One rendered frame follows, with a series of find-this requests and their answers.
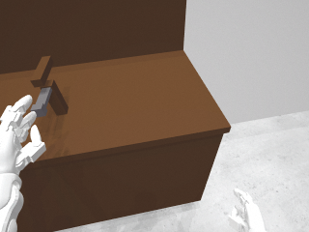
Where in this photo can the counter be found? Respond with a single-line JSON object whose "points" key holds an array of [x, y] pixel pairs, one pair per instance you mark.
{"points": [[130, 125]]}

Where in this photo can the tap lever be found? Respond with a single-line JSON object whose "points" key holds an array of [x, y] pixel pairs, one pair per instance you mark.
{"points": [[42, 102]]}

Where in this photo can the right robot hand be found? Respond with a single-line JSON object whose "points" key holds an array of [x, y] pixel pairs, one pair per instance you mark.
{"points": [[250, 217]]}

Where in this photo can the robot left forearm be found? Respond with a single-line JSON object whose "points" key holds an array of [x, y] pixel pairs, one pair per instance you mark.
{"points": [[11, 201]]}

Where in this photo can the left robot hand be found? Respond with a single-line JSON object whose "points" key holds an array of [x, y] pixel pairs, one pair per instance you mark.
{"points": [[13, 131]]}

